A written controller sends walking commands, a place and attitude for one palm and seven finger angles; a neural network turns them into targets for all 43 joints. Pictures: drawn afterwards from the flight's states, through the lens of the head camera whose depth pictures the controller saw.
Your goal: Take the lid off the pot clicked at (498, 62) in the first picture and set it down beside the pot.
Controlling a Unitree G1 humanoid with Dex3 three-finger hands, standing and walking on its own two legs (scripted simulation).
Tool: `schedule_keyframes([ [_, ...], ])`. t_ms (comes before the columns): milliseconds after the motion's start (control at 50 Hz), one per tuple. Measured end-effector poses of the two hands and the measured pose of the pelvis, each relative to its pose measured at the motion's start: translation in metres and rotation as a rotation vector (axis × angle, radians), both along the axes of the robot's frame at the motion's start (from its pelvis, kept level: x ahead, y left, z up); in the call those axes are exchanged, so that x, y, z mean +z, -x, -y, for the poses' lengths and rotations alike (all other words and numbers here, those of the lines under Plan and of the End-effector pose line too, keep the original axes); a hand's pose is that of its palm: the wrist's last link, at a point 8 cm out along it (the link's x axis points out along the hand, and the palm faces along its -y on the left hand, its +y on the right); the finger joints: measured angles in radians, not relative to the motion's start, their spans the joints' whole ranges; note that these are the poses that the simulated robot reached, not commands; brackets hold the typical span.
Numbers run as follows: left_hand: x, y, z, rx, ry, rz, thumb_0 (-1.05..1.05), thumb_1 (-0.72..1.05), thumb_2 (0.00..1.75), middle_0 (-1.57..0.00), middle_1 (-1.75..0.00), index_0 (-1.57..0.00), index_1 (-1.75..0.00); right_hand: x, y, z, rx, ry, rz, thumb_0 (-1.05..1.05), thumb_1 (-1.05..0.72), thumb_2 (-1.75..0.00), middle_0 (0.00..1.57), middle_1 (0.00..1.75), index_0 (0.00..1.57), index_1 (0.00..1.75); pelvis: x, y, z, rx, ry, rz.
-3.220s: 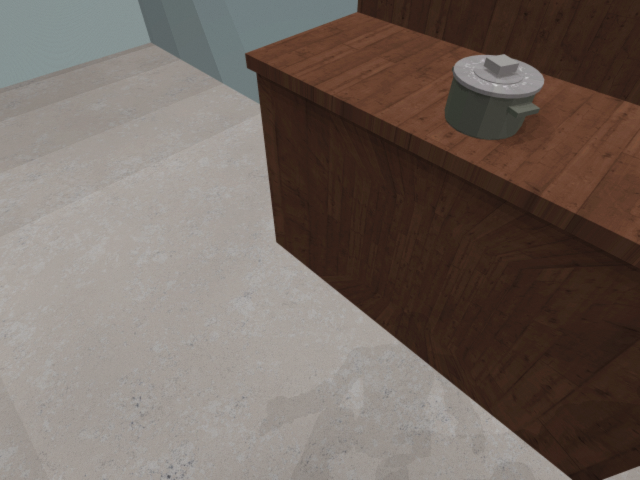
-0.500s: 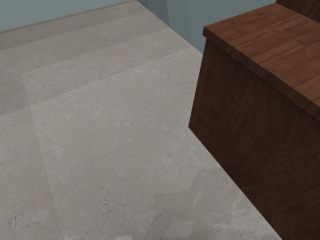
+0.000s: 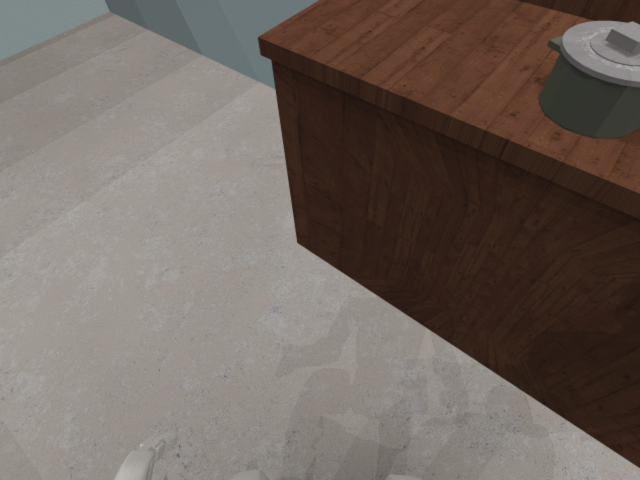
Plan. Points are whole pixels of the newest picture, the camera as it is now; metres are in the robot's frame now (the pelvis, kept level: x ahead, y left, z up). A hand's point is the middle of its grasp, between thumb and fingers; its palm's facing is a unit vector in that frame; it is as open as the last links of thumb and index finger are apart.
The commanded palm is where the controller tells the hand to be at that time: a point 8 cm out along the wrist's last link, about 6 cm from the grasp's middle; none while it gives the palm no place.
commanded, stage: turn to face it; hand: left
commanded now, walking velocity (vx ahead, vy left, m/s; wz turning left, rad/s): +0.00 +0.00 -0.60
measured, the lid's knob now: (631, 37) +0.67 -0.43 +0.17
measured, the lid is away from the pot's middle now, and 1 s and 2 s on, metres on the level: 0.00 0.00 0.00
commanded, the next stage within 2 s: take the last steps up to it in 0.96 s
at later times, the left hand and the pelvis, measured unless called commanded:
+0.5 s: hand (178, 465) +0.15 +0.22 -0.15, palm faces -0.25 -0.94 -0.22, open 7.4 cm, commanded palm none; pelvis +0.01 +0.03 +0.02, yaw -18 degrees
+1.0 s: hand (249, 443) +0.18 +0.12 -0.14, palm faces -0.50 -0.84 -0.22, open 7.4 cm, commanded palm none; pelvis +0.01 +0.00 +0.01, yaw -32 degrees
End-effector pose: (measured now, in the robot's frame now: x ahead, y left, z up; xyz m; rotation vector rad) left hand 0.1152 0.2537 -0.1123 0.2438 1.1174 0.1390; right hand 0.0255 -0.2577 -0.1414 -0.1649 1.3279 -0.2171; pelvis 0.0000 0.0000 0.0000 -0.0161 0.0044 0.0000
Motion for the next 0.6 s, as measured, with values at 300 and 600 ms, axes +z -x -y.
schedule_keyframes([
  [300,-0.012,-0.007,-0.002,-0.108,0.032,-0.105,0.01,0.9,0.9,-0.21,-0.3,-0.21,-0.3,0.034,-0.029,-0.004,-0.103,0.073,0.176,0.0,-0.91,-0.9,0.2,0.3,0.2,0.3,0.009,-0.007,-0.019,-0.186,-0.016,-0.023],
  [600,-0.001,-0.068,0.013,-0.322,0.011,-0.108,0.01,0.91,0.9,-0.2,-0.3,-0.2,-0.3,0.032,0.048,-0.033,-0.318,0.031,0.119,0.0,-0.9,-0.9,0.2,0.3,0.21,0.3,0.016,-0.009,-0.025,-0.392,0.009,-0.009],
])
